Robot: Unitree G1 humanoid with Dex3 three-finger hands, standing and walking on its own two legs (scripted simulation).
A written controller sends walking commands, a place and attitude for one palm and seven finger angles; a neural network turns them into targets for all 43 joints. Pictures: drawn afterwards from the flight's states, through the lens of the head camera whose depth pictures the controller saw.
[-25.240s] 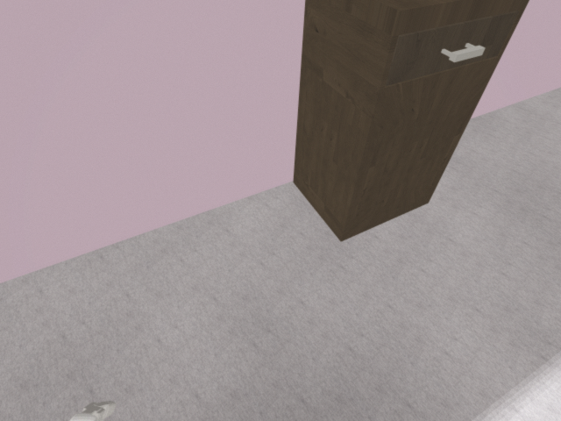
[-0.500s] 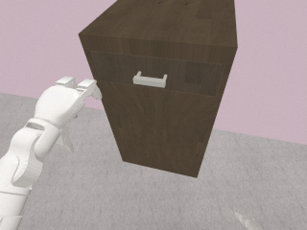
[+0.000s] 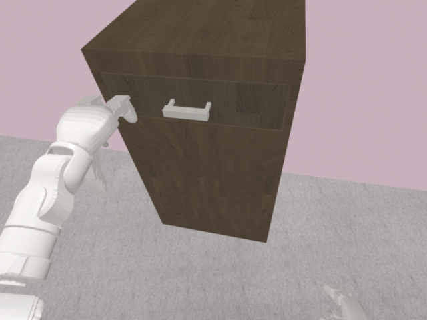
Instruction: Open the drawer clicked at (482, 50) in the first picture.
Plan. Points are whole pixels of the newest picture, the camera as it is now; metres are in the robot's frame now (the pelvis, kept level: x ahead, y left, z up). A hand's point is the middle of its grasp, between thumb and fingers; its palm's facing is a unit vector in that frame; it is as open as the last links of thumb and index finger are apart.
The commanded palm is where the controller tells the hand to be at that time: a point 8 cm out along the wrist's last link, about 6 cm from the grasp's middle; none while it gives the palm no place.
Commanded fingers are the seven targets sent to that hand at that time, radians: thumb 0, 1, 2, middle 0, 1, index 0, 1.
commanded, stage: move the hooked fingers above the handle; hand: left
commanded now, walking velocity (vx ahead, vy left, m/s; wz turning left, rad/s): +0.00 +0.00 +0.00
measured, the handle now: (188, 108) +0.60 +0.14 +0.05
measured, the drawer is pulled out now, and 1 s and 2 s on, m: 0.00 0.00 0.00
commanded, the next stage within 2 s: none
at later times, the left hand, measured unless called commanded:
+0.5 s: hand (140, 124) +0.45 +0.21 +0.13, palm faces +0.00 -0.01 -1.00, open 13.9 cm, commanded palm +0.43 +0.20 +0.18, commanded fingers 0.00 -0.50 0.30 -0.30 -1.20 -0.30 -1.20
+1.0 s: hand (163, 113) +0.52 +0.18 +0.10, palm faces -0.13 +0.02 -0.99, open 13.9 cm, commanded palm +0.51 +0.15 +0.17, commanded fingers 0.00 -0.50 0.30 -0.30 -1.20 -0.30 -1.20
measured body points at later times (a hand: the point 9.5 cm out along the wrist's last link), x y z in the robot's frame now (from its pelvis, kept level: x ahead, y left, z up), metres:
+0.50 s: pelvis +0.03 +0.00 +0.00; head +0.07 -0.03 +0.44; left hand +0.45 +0.21 +0.18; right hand +0.16 -0.24 -0.14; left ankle -0.01 +0.10 -0.74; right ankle +0.02 -0.09 -0.74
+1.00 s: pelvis +0.04 +0.01 -0.01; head +0.10 -0.01 +0.44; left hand +0.52 +0.17 +0.15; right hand +0.10 -0.24 -0.15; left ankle -0.01 +0.10 -0.74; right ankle +0.02 -0.09 -0.74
